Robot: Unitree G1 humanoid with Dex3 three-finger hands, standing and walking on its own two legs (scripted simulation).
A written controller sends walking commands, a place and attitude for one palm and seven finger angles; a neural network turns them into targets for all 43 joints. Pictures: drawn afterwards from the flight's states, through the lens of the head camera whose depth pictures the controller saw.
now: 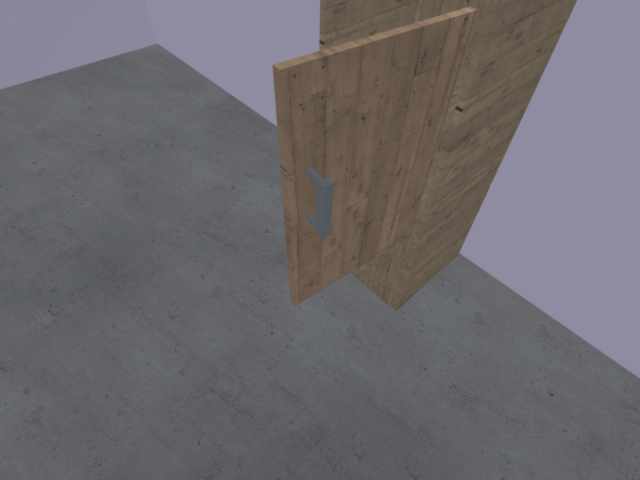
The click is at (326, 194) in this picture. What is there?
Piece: cupboard door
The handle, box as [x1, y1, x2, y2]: [305, 166, 332, 238]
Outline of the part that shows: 309,166 305,168 305,172 317,184 316,217 315,218 310,213 306,214 306,218 316,228 316,233 321,238 323,238 330,232 332,182 326,177 322,178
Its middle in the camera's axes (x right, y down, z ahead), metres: -0.01 -0.06 +0.69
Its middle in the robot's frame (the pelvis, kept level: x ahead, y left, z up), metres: +0.56 +0.04 -0.01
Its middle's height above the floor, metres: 0.78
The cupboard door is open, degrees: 83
